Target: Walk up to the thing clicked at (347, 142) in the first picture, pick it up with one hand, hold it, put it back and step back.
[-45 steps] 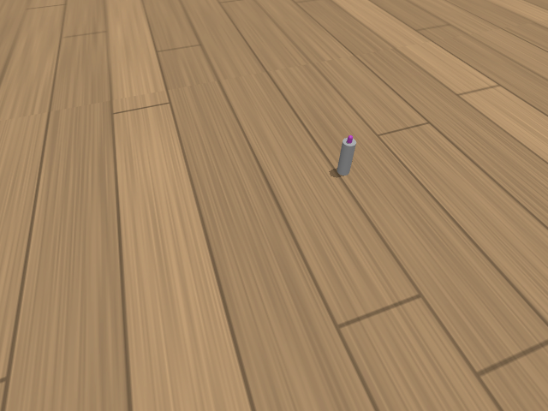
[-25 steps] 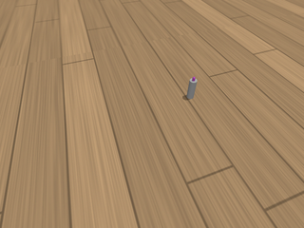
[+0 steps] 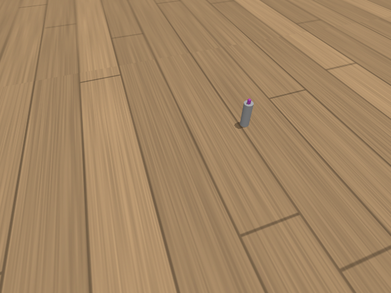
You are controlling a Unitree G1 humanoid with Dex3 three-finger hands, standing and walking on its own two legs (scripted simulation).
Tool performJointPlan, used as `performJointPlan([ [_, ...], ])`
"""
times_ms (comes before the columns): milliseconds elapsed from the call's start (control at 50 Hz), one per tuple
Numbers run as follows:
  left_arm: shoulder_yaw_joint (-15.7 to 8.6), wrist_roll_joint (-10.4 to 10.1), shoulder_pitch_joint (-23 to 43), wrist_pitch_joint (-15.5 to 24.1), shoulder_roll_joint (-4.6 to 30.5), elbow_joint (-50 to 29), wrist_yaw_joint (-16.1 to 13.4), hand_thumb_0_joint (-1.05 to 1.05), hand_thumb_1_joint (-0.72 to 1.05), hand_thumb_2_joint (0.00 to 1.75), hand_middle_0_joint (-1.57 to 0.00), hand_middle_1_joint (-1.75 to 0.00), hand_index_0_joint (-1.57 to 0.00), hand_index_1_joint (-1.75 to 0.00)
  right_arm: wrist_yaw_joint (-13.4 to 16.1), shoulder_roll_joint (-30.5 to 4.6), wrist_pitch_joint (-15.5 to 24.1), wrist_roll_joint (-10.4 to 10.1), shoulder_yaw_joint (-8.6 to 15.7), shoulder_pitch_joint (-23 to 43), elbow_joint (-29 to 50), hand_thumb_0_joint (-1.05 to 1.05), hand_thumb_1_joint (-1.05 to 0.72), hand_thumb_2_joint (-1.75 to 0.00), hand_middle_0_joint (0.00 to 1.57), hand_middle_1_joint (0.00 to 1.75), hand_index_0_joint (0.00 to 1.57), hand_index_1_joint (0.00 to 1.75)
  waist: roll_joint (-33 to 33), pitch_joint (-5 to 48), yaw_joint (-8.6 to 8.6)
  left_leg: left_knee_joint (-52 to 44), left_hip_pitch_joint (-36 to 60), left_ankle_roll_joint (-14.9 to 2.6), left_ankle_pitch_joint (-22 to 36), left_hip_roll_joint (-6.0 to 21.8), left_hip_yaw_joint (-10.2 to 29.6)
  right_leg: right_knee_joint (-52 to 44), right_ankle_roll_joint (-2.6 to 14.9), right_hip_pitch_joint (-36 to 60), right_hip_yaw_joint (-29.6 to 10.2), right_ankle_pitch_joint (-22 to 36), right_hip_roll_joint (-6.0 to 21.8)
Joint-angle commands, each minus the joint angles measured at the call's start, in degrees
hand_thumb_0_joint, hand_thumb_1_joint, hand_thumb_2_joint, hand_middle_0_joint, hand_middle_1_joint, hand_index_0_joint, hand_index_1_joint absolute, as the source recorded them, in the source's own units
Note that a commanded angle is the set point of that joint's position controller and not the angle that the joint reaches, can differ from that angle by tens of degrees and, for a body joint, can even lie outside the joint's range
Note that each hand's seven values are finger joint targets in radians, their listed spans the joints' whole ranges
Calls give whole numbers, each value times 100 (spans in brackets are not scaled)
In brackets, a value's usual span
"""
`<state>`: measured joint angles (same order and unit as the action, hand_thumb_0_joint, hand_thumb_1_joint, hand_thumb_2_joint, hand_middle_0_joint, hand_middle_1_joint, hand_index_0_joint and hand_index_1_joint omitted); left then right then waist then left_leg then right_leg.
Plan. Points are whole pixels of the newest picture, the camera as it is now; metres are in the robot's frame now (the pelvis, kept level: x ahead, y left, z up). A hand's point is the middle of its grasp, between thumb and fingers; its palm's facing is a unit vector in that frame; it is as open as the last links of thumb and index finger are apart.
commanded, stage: stand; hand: left
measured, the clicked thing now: (246, 112) +1.36 -0.32 -0.66
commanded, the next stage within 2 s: walk up in 0.22 s
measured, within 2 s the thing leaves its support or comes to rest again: neither
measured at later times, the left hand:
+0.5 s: hand (103, 287) +0.15 +0.23 -0.14, palm faces -0.15 -0.91 -0.39, open 7.4 cm
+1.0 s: hand (164, 210) +0.37 +0.12 -0.19, palm faces -0.31 -0.90 -0.30, open 7.4 cm
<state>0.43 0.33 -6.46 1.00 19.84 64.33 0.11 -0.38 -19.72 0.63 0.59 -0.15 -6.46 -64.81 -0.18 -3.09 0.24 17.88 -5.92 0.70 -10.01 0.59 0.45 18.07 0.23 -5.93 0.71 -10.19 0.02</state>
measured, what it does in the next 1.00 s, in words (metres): walks ahead, turning right: right foot, then left foot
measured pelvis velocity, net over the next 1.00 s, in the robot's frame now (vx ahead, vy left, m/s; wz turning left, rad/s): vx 0.26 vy -0.12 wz -0.31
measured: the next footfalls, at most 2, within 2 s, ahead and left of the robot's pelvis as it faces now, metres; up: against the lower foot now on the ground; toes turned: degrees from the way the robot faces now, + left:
right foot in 0.54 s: +0.16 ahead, -0.25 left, +0.00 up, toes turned -15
left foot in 0.94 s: +0.40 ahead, -0.04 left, +0.00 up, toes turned -11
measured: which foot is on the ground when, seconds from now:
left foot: down 0.00-0.56, up 0.58-0.92, down 0.94-1.00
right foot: down 0.00-0.26, up 0.28-0.52, down 0.54-0.96, up 0.98-1.00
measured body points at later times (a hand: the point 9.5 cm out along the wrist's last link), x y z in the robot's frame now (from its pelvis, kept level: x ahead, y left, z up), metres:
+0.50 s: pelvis +0.05 -0.05 -0.02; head +0.05 -0.07 +0.43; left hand +0.16 +0.28 -0.11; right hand +0.06 -0.40 -0.13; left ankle +0.00 +0.12 -0.75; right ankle +0.11 -0.23 -0.73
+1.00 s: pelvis +0.26 -0.12 -0.03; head +0.29 -0.10 +0.42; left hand +0.38 +0.17 -0.17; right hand +0.25 -0.46 -0.11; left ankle +0.37 -0.04 -0.75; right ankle +0.14 -0.24 -0.72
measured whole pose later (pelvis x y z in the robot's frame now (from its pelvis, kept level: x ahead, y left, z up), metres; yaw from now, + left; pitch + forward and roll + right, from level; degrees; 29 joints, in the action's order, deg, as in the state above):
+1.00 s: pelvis +0.26 -0.12 -0.03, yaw -18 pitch -2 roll +0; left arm -3.1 0.5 -19.8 2.6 23.7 52.3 3.1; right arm -3.6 -23.1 5.6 2.3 4.9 -13.8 -50.1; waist -3.5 -3.8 -1.0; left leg 37.6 -21.9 -1.0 -13.4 3.6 -6.0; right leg 49.9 1.9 -12.6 -4.7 -27.1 -0.5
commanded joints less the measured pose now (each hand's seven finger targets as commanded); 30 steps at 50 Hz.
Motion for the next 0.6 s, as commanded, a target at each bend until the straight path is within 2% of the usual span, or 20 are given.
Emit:
performJointPlan([
  [0, -230, 12, 184, 98, 1228, -366, -68, 0, 90, 90, -20, -30, -20, -30, 95, -1208, 125, -16, 217, 217, 348, 0, -90, -90, 20, 30, 20, 30, 40, 448, -39, -257, 29, -181, 776, 673, 534, -251, 140, 54, -572, 712, 732],
  [180, -231, 10, 151, 100, 1256, -362, -67, 0, 90, 90, -20, -30, -20, -30, 97, -1219, 127, -19, 209, 197, 355, 0, -90, -90, 20, 30, 20, 30, 70, 539, -42, -226, 130, -197, 846, 683, 501, -222, 156, 102, -594, 886, 765],
  [200, -709, 189, -100, 56, 1773, -872, 164, 0, 90, 90, -20, -30, -20, -30, 41, -1951, 300, 147, 679, -279, 771, 0, -90, -90, 20, 30, 20, 30, -125, 974, 164, 310, 934, -623, -1882, 693, 483, 419, 347, -863, -740, -1667, 346],
  [220, -672, 207, 344, 0, 1608, -971, 268, 0, 90, 90, -20, -30, -20, -30, 29, -2085, 351, 179, 782, -679, 620, 0, -90, -90, 20, 30, 20, 30, 314, 500, 448, -79, 1548, -877, -3080, 1098, 984, 1087, 281, -2475, -459, -2305, 202],
  [240, -656, 213, 660, -53, 1442, -1151, 357, 0, 90, 90, -20, -30, -20, -30, 38, -2321, 378, 197, 918, -831, 649, 0, -90, -90, 20, 30, 20, 30, 1172, 80, 615, -883, 1636, -1251, -3743, 2013, 1916, 2521, 149, -3474, -55, -1733, 94],
  [260, -692, 276, 866, -63, 1537, -1297, 395, 0, 90, 90, -20, -30, -20, -30, 51, -2314, 406, 151, 935, -759, 790, 0, -90, -90, 20, 30, 20, 30, 746, -238, 595, -1117, 1033, -1466, -3395, 2615, 2278, 3212, 89, -3753, -485, -1648, 394],
  [280, -705, 234, 659, -38, 1554, -1379, 420, 0, 90, 90, -20, -30, -20, -30, 50, -2310, 452, 146, 926, -554, 962, 0, -90, -90, 20, 30, 20, 30, 523, -349, 415, -1225, 698, -1535, -3185, 2756, 2330, 3460, 94, -3647, -745, -1513, 592],
  [320, -770, 189, 319, -1, 1605, -1312, 531, 0, 90, 90, -20, -30, -20, -30, 45, -2072, 519, 176, 891, -402, 1121, 0, -90, -90, 20, 30, 20, 30, 276, -210, 146, -1156, 474, -1369, -2810, 2340, 1782, 3531, 73, -3221, -887, -1230, 787],
  [340, -772, 159, 14, -24, 1539, -1318, 610, 0, 90, 90, -20, -30, -20, -30, 31, -2066, 529, 202, 900, -134, 1258, 0, -90, -90, 20, 30, 20, 30, 532, -119, -25, -1116, 454, -1323, -2732, 2242, 1372, 3314, 55, -3044, -704, -1236, 824],
  [360, -774, 143, -146, -32, 1498, -1291, 672, 0, 90, 90, -20, -30, -20, -30, -5, -2013, 524, 225, 892, 4, 1335, 0, -90, -90, 20, 30, 20, 30, 684, -97, -65, -1030, 392, -1234, -2384, 2006, 860, 3017, 17, -2840, -436, -1182, 758],
  [380, -784, 134, -354, -47, 1435, -1284, 712, 0, 90, 90, -20, -30, -20, -30, -36, -2028, 533, 234, 907, 200, 1424, 0, -90, -90, 20, 30, 20, 30, 975, -87, -211, -879, 173, -1132, -2196, 1871, 492, 2778, 13, -2429, -292, -1023, 784],
  [400, -802, 130, -377, -61, 1434, -1289, 741, 0, 90, 90, -20, -30, -20, -30, -53, -2005, 538, 254, 916, 314, 1498, 0, -90, -90, 20, 30, 20, 30, 1045, -136, -253, -768, -239, -1010, -2112, 1668, 141, 2596, 14, -2001, -175, -914, 762],
  [440, -861, 118, -412, -51, 1464, -1304, 752, 0, 90, 90, -20, -30, -20, -30, -88, -2035, 514, 278, 925, 322, 1533, 0, -90, -90, 20, 30, 20, 30, 1090, -154, -256, -519, -852, -879, -2337, 1467, -239, 2206, 20, -1234, 98, -633, 641],
  [460, -881, 132, -515, -28, 1499, -1269, 735, 0, 90, 90, -20, -30, -20, -30, -93, -2032, 485, 274, 921, 311, 1545, 0, -90, -90, 20, 30, 20, 30, 959, -150, -259, -236, -1039, -886, -2435, 1417, -358, 2053, 28, -925, 269, -570, 578],
  [480, -886, 154, -766, -13, 1495, -1205, 714, 0, 90, 90, -20, -30, -20, -30, -97, -2024, 456, 251, 906, 306, 1548, 0, -90, -90, 20, 30, 20, 30, 730, -92, -372, 148, -1175, -851, -2545, 1339, -551, 1891, 48, -599, 502, -280, 468],
  [500, -940, 178, -1155, 26, 1560, -1065, 658, 0, 90, 90, -20, -30, -20, -30, -95, -1932, 405, 240, 872, 227, 1547, 0, -90, -90, 20, 30, 20, 30, 208, 78, -523, 974, -1415, -788, -2526, 1200, -738, 1741, 56, -59, 638, -296, 267],
  [520, -1067, 185, -1958, 77, 1789, -847, 552, 0, 90, 90, -20, -30, -20, -30, -96, -1682, 366, 253, 776, 70, 1526, 0, -90, -90, 20, 30, 20, 30, -772, 442, -887, 2576, -1701, -678, -1915, 865, -898, 1665, 127, 684, 469, -722, 3],
  [540, -1193, 208, -2513, 133, 2214, -793, 425, 0, 90, 90, -20, -30, -20, -30, -120, -1186, 351, 209, 592, -92, 1659, 0, -90, -90, 20, 30, 20, 30, -2264, 384, -1145, 4324, -2706, -494, -2448, 221, -1064, 564, 378, 1045, -819, -2202, 522],
  [560, -1204, 177, -2162, 197, 2574, -1067, 368, 0, 90, 90, -20, -30, -20, -30, -156, -1120, 343, 89, 519, -229, 1869, 0, -90, -90, 20, 30, 20, 30, -2504, 141, -817, 5150, -3522, -192, -2502, -116, -523, -829, 852, 648, -3504, -3588, 1669],
  [580, -1167, 78, -1633, 191, 2720, -1281, 391, 0, 90, 90, -20, -30, -20, -30, -143, -1705, 333, 104, 675, -74, 1850, 0, -90, -90, 20, 30, 20, 30, -1561, -219, -617, 5179, -3282, -148, -2204, 209, -71, -1324, 1343, -110, -4561, -4369, 2216],
])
